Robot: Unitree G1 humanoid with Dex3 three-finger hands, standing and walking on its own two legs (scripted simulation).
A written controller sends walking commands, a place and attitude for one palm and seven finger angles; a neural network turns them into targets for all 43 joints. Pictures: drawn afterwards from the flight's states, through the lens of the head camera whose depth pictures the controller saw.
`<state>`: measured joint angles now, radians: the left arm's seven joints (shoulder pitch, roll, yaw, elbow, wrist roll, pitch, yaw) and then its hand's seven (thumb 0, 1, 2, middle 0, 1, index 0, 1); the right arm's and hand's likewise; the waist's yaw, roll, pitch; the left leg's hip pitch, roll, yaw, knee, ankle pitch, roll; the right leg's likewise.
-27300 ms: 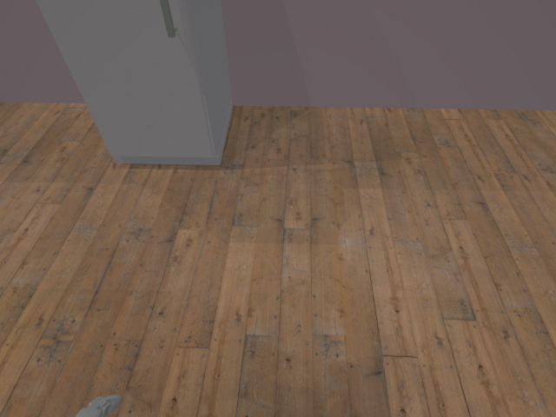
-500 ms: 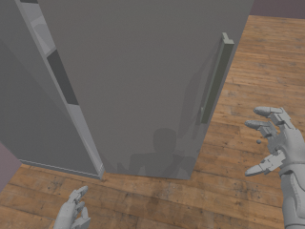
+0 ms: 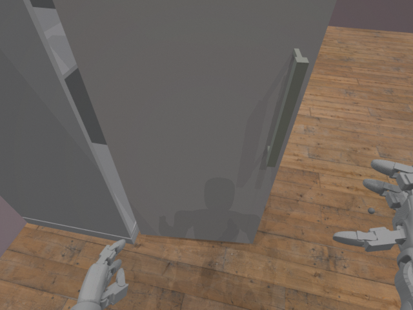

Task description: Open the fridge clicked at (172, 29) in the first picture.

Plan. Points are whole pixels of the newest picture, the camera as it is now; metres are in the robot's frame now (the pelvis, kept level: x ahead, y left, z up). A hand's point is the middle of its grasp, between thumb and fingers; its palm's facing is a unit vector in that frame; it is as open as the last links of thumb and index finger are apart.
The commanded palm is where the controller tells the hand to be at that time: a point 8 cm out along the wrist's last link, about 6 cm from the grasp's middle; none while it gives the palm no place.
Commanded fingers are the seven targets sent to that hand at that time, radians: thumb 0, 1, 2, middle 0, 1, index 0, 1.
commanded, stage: draw the hand back to the body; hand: right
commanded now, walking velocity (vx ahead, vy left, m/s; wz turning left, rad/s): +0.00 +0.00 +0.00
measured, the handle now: (282, 115) +0.52 -0.18 +0.11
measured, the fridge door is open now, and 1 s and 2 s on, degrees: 84 84 84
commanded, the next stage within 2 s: step back with the hand held close in 0.92 s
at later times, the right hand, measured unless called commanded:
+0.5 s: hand (403, 213) +0.23 -0.29 +0.15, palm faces +0.45 +0.81 -0.38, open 9.2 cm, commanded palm +0.18 -0.32 +0.18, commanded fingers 0.00 -0.86 -0.88 0.20 0.32 0.20 0.32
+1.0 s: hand out of the picture +0.21 -0.28 +0.17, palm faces +0.49 +0.79 -0.38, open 7.4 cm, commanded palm +0.16 -0.31 +0.18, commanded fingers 0.00 -0.90 -0.90 0.20 0.30 0.20 0.30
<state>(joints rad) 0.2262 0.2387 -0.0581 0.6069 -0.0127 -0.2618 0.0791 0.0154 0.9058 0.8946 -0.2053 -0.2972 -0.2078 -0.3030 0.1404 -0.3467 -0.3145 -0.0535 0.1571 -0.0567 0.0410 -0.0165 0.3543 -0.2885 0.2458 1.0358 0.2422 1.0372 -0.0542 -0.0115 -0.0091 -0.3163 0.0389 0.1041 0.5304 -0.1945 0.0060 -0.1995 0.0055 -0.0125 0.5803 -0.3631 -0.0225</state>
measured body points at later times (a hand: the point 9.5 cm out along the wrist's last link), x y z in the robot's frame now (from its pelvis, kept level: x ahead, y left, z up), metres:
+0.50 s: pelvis +0.04 -0.01 +0.01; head +0.02 +0.00 +0.46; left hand +0.22 +0.20 -0.07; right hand +0.20 -0.33 +0.18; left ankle +0.06 +0.12 -0.73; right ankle -0.03 -0.10 -0.73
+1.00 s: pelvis +0.02 -0.01 +0.01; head +0.00 +0.01 +0.46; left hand +0.21 +0.21 -0.07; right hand +0.18 -0.32 +0.19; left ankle +0.06 +0.12 -0.73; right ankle -0.03 -0.10 -0.73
